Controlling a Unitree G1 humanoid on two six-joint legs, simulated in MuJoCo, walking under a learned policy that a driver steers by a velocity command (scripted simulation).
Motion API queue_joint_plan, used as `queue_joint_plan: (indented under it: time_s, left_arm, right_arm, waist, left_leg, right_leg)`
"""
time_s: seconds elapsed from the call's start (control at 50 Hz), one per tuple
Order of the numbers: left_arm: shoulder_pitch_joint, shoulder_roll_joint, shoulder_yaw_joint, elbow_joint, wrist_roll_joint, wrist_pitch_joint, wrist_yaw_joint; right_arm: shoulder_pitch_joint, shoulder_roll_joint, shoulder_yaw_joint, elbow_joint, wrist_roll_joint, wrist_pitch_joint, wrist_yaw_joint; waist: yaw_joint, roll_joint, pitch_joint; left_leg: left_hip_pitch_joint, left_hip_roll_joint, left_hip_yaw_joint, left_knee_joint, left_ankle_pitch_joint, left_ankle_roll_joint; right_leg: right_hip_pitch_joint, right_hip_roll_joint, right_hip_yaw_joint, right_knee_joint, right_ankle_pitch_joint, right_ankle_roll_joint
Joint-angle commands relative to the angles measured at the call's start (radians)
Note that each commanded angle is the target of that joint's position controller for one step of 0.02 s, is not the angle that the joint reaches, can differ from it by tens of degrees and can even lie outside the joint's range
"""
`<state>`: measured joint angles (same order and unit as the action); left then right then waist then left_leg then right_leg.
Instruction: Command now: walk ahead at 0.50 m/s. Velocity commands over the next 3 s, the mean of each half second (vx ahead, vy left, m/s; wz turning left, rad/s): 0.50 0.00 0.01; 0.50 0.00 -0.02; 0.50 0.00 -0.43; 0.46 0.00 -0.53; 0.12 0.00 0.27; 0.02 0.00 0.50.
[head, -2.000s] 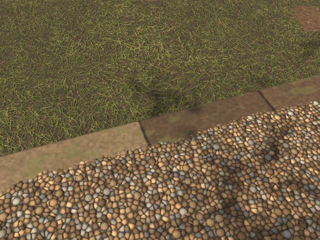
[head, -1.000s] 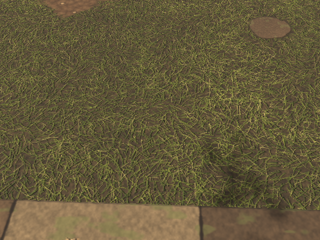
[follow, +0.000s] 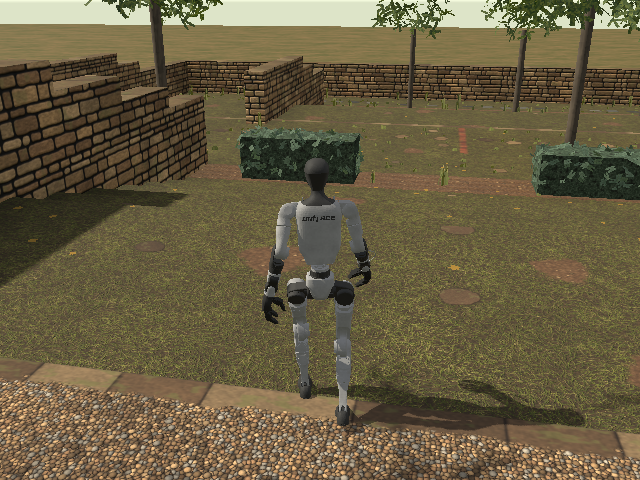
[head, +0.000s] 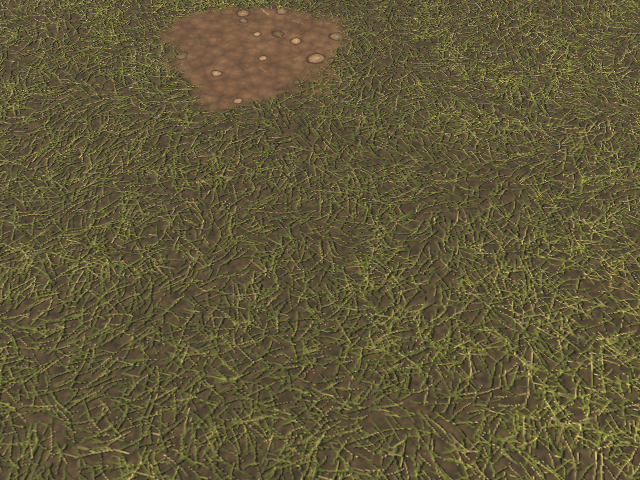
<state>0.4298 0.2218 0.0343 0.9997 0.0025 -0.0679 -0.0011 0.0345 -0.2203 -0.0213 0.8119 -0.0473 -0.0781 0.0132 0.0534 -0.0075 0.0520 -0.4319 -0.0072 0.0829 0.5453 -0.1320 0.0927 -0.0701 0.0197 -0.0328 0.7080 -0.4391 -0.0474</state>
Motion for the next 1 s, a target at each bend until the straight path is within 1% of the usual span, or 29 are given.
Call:
queue_joint_plan:
  time_s: [0.02,0.04,0.06,0.08,0.1,0.14,0.16,0.26,0.32,0.4,0.44,0.46,0.48,0.5,0.52,0.54,0.56,0.58,0.6,0.62,0.64,0.66,0.68,0.74,0.78,0.84,0.92,0.96,1.0]
  left_arm:
    - [-0.008,0.135,0.032,-0.087,0.009,-0.009,0.002]
    - [-0.053,0.115,0.027,-0.097,0.009,-0.014,-0.006]
    - [-0.065,0.098,0.026,-0.095,0.011,-0.009,-0.010]
    - [-0.049,0.088,0.025,-0.089,0.027,0.005,-0.015]
    - [-0.036,0.073,0.022,-0.079,0.035,0.017,-0.022]
    - [-0.056,0.066,0.022,-0.086,0.036,0.030,-0.031]
    - [-0.094,0.068,0.023,-0.098,0.036,0.034,-0.034]
    - [-0.294,0.064,0.017,-0.162,0.028,0.036,-0.035]
    - [-0.388,0.050,0.006,-0.191,0.024,0.032,-0.034]
    - [-0.473,0.060,0.003,-0.227,0.023,0.024,-0.029]
    - [-0.463,0.070,0.006,-0.232,0.023,0.016,-0.027]
    - [-0.423,0.077,0.011,-0.222,0.022,0.011,-0.022]
    - [-0.339,0.091,0.019,-0.196,0.023,0.006,-0.015]
    - [-0.179,0.106,0.031,-0.141,0.029,-0.003,-0.006]
    - [0.004,0.166,0.051,-0.091,0.051,-0.013,0.006]
    - [0.103,0.287,0.085,-0.079,0.066,-0.010,0.008]
    - [0.033,0.243,0.077,-0.083,0.024,0.003,-0.002]
    - [-0.089,0.200,0.064,-0.098,0.009,0.006,-0.004]
    - [-0.155,0.130,0.047,-0.108,0.010,0.000,-0.009]
    - [-0.179,0.097,0.037,-0.102,0.011,-0.006,-0.008]
    - [-0.186,0.070,0.028,-0.087,0.007,-0.011,-0.005]
    - [-0.168,0.065,0.025,-0.075,0.009,-0.019,-0.004]
    - [-0.137,0.074,0.027,-0.061,0.009,-0.028,-0.004]
    - [-0.079,0.106,0.033,-0.033,0.006,-0.038,-0.003]
    - [-0.043,0.099,0.029,-0.021,0.006,-0.036,-0.004]
    - [-0.002,0.099,0.026,-0.007,0.006,-0.035,-0.003]
    - [0.071,0.103,0.024,0.023,0.012,-0.031,0.005]
    - [0.074,0.115,0.027,0.031,0.018,-0.025,0.012]
    - [0.038,0.135,0.033,0.026,0.023,-0.020,0.017]
  right_arm:
    - [0.323,-0.207,-0.068,0.060,0.030,0.014,-0.010]
    - [0.250,-0.145,-0.052,0.049,0.030,0.009,-0.005]
    - [0.219,-0.112,-0.043,0.053,0.030,0.002,-0.005]
    - [0.209,-0.093,-0.036,0.065,0.035,-0.003,-0.008]
    - [0.219,-0.087,-0.034,0.074,0.034,-0.011,-0.009]
    - [0.260,-0.107,-0.039,0.100,0.040,-0.026,-0.009]
    - [0.278,-0.117,-0.042,0.110,0.042,-0.029,-0.009]
    - [0.369,-0.110,-0.037,0.153,0.042,-0.025,-0.009]
    - [0.420,-0.115,-0.035,0.176,0.039,-0.025,-0.011]
    - [0.476,-0.120,-0.034,0.210,0.028,-0.018,-0.022]
    - [0.465,-0.131,-0.037,0.219,0.023,-0.015,-0.029]
    - [0.446,-0.138,-0.039,0.219,0.022,-0.014,-0.031]
    - [0.431,-0.148,-0.041,0.220,0.021,-0.012,-0.032]
    - [0.412,-0.148,-0.041,0.219,0.025,-0.008,-0.030]
    - [0.406,-0.126,-0.032,0.199,0.035,-0.010,-0.028]
    - [0.519,-0.023,-0.011,0.174,0.075,-0.011,-0.015]
    - [0.473,-0.110,-0.037,0.186,0.043,-0.010,-0.017]
    - [0.388,-0.115,-0.044,0.158,0.037,-0.009,-0.015]
    - [0.344,-0.099,-0.039,0.148,0.036,-0.013,-0.010]
    - [0.332,-0.079,-0.039,0.150,0.030,-0.006,-0.007]
    - [0.351,-0.063,-0.036,0.155,0.015,0.009,-0.003]
    - [0.363,-0.048,-0.034,0.162,0.009,0.021,0.004]
    - [0.356,-0.043,-0.034,0.159,0.008,0.028,0.009]
    - [0.247,-0.047,-0.034,0.121,0.009,0.040,0.016]
    - [0.156,-0.050,-0.033,0.090,0.013,0.041,0.017]
    - [0.045,-0.034,-0.021,0.054,0.021,0.036,0.020]
    - [-0.064,-0.041,-0.017,0.015,0.023,0.031,0.017]
    - [-0.081,-0.056,-0.021,-0.004,0.023,0.024,0.014]
    - [-0.027,-0.073,-0.029,0.002,0.025,0.010,0.009]
  waist:
    - [-0.124,0.105,-0.182]
    - [-0.100,0.066,-0.100]
    - [-0.071,0.070,-0.048]
    - [-0.041,0.087,-0.024]
    - [-0.030,0.089,-0.027]
    - [-0.019,0.073,-0.026]
    - [-0.021,0.067,-0.013]
    - [-0.061,0.054,0.032]
    - [-0.089,0.062,0.041]
    - [-0.110,0.069,0.056]
    - [-0.091,0.073,0.052]
    - [-0.066,0.079,0.032]
    - [-0.029,0.085,-0.013]
    - [0.041,0.059,-0.095]
    - [0.104,0.011,-0.208]
    - [0.072,-0.224,-0.353]
    - [0.056,-0.112,-0.336]
    - [0.003,-0.070,-0.162]
    - [-0.018,-0.023,-0.079]
    - [-0.046,-0.031,-0.030]
    - [-0.075,-0.054,-0.011]
    - [-0.083,-0.064,-0.017]
    - [-0.087,-0.058,-0.020]
    - [-0.081,-0.046,0.013]
    - [-0.061,-0.047,0.034]
    - [-0.033,-0.050,0.044]
    - [0.004,-0.055,0.055]
    - [-0.004,-0.056,0.059]
    - [-0.041,-0.061,0.037]
  left_leg:
    - [0.597,0.379,-0.594,-0.275,-0.188,0.194]
    - [0.464,0.335,-0.483,-0.316,-0.140,0.169]
    - [0.371,0.285,-0.391,-0.353,-0.086,0.131]
    - [0.300,0.247,-0.326,-0.379,-0.041,0.106]
    - [0.272,0.227,-0.289,-0.394,0.002,0.099]
    - [0.272,0.214,-0.245,-0.418,0.087,0.115]
    - [0.280,0.212,-0.228,-0.433,0.097,0.120]
    - [0.347,0.182,-0.162,-0.454,0.188,0.112]
    - [0.395,0.179,-0.132,-0.441,0.269,0.103]
    - [0.520,0.216,-0.127,-0.394,0.379,0.104]
    - [0.564,0.234,-0.120,-0.340,0.497,0.094]
    - [0.567,0.233,-0.106,-0.284,0.628,0.082]
    - [0.564,0.225,-0.093,-0.182,0.762,0.070]
    - [0.523,0.190,-0.061,-0.001,0.787,0.051]
    - [0.335,0.149,-0.036,0.252,0.547,0.032]
    - [-0.038,-0.035,0.022,0.670,-0.077,-0.021]
    - [-0.149,-0.054,-0.133,0.773,-0.370,-0.002]
    - [-0.203,0.011,-0.146,0.775,-0.286,0.005]
    - [-0.182,0.049,-0.140,0.715,-0.212,0.005]
    - [-0.143,0.078,-0.133,0.654,-0.178,0.000]
    - [-0.089,0.095,-0.128,0.608,-0.157,-0.013]
    - [-0.057,0.096,-0.117,0.591,-0.143,-0.022]
    - [-0.059,0.098,-0.105,0.580,-0.128,-0.031]
    - [-0.159,0.124,-0.080,0.488,-0.038,-0.059]
    - [-0.213,0.133,-0.065,0.389,0.029,-0.075]
    - [-0.196,0.114,-0.036,0.215,0.110,-0.082]
    - [-0.181,0.084,-0.016,0.086,0.126,-0.064]
    - [-0.179,0.073,-0.029,0.046,0.074,-0.050]
    - [-0.083,0.045,-0.030,-0.003,-0.004,-0.030]
  right_leg:
    - [-0.584,-0.029,0.083,0.567,-0.011,-0.040]
    - [-0.567,-0.066,0.085,0.517,0.068,-0.041]
    - [-0.525,-0.095,0.079,0.455,0.109,-0.037]
    - [-0.477,-0.111,0.074,0.413,0.130,-0.024]
    - [-0.442,-0.114,0.065,0.398,0.149,-0.014]
    - [-0.463,-0.119,0.047,0.377,0.191,0.003]
    - [-0.498,-0.128,0.041,0.352,0.224,0.012]
    - [-0.606,-0.141,0.006,0.147,0.381,0.043]
    - [-0.583,-0.116,-0.023,0.015,0.437,0.036]
    - [-0.585,-0.088,-0.038,-0.090,0.404,0.001]
    - [-0.541,-0.067,-0.045,-0.131,0.337,-0.029]
    - [-0.468,-0.042,-0.057,-0.153,0.296,-0.047]
    - [-0.357,-0.008,-0.070,-0.175,0.263,-0.067]
    - [-0.165,0.020,-0.084,-0.241,0.305,-0.092]
    - [0.111,-0.108,0.052,-0.247,0.278,-0.138]
    - [0.418,-0.422,0.550,-0.319,0.189,-0.283]
    - [0.362,-0.426,0.707,-0.426,0.183,-0.282]
    - [0.204,-0.391,0.526,-0.439,0.141,-0.248]
    - [0.069,-0.348,0.417,-0.486,0.189,-0.219]
    - [-0.020,-0.298,0.326,-0.517,0.239,-0.181]
    - [-0.091,-0.257,0.254,-0.542,0.284,-0.153]
    - [-0.116,-0.242,0.217,-0.553,0.331,-0.150]
    - [-0.118,-0.234,0.196,-0.560,0.386,-0.157]
    - [-0.095,-0.221,0.143,-0.600,0.424,-0.168]
    - [-0.063,-0.207,0.118,-0.611,0.458,-0.165]
    - [-0.030,-0.190,0.077,-0.606,0.522,-0.152]
    - [0.075,-0.217,0.079,-0.570,0.607,-0.153]
    - [0.134,-0.243,0.107,-0.525,0.682,-0.154]
    - [0.150,-0.250,0.118,-0.443,0.810,-0.138]
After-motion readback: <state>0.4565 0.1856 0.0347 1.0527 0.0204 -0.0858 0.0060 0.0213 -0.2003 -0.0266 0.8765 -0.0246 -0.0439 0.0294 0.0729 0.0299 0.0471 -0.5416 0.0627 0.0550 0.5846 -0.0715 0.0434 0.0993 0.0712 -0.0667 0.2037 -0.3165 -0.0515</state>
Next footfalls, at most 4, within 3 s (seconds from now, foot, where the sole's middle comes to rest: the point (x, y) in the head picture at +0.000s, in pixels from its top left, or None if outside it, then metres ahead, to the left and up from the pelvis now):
0.52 right None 0.44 -0.10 -0.76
1.04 left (302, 351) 0.74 0.09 -0.76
1.60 right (406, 277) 0.96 -0.15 -0.76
2.12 left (410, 186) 1.27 -0.17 -0.76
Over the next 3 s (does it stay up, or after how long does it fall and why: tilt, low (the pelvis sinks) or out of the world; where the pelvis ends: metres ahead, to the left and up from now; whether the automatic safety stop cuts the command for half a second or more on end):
stays up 1.12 -0.21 0.02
